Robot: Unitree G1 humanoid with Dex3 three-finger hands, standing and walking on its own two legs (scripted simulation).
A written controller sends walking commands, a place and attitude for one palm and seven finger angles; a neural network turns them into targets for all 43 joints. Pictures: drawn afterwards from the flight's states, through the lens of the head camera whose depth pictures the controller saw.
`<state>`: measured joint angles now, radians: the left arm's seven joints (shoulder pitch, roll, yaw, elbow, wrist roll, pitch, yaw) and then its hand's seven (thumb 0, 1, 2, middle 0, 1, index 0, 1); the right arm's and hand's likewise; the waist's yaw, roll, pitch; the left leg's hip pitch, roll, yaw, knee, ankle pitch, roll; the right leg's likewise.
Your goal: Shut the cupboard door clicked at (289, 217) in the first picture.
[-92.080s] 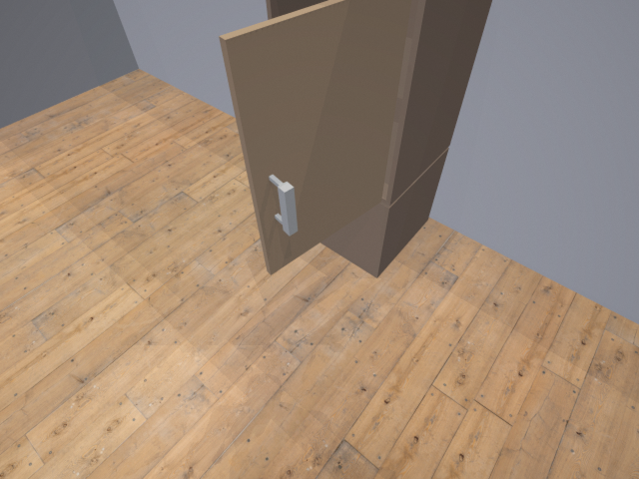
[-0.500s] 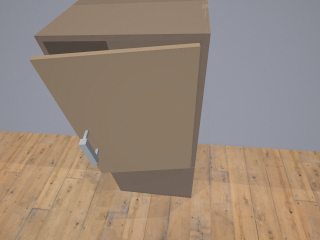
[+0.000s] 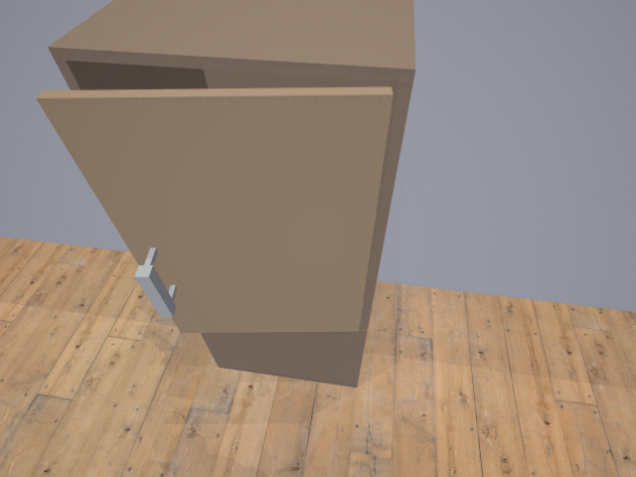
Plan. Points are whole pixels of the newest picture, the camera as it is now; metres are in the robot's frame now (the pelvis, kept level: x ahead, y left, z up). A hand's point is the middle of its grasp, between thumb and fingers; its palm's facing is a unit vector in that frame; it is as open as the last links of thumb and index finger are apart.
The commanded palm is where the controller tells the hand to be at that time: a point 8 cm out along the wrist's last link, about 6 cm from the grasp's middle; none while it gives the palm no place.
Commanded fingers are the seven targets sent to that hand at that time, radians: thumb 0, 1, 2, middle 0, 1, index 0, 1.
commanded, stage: look again from close up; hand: left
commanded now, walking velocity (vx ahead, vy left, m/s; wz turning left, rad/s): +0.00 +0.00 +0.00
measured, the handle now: (160, 282) +0.43 +0.32 -0.10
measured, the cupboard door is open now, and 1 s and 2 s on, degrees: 9 9 9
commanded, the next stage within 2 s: shuffle to correct the standing spot in 0.56 s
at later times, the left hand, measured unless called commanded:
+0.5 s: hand out of the picture +0.01 +0.19 -0.17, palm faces +0.01 -0.98 -0.21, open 7.3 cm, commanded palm none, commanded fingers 0.00 0.90 0.90 -0.20 -0.30 -0.20 -0.30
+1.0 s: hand out of the picture +0.00 +0.24 -0.18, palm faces +0.12 -0.97 -0.22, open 7.3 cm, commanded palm none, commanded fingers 0.00 0.90 0.90 -0.20 -0.30 -0.20 -0.30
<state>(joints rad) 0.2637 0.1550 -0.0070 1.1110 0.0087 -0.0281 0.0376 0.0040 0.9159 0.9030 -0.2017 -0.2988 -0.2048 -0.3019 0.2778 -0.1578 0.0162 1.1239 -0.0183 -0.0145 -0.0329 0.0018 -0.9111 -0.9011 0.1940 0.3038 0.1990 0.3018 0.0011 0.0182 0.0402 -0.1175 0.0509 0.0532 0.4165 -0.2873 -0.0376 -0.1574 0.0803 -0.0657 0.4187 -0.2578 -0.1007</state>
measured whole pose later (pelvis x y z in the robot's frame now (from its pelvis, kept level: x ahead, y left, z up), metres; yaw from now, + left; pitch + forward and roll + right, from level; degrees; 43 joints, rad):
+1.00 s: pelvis -0.01 +0.05 +0.00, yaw +3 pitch +0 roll +1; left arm 0.25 0.18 0.05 1.04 0.03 -0.01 0.05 0.00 0.91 0.90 -0.20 -0.30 -0.21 -0.30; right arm 0.23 -0.16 -0.03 1.06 -0.02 0.03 -0.02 0.00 -0.91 -0.90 0.19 0.30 0.20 0.30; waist 0.04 -0.05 0.08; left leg -0.31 0.00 0.06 0.69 -0.43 -0.02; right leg -0.23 -0.04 -0.07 0.53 -0.30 -0.03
